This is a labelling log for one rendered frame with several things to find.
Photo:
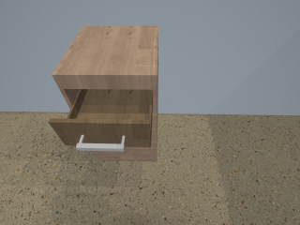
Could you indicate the drawer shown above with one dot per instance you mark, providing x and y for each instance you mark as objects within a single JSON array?
[{"x": 106, "y": 115}]

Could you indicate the handle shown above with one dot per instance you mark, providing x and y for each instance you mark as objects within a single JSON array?
[{"x": 109, "y": 147}]

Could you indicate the cabinet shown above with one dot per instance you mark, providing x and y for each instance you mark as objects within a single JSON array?
[{"x": 113, "y": 58}]

